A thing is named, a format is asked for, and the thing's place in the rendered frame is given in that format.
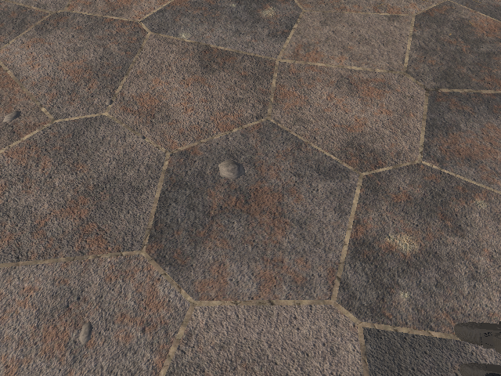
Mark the right robot hand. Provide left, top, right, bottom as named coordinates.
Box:
left=454, top=321, right=501, bottom=376

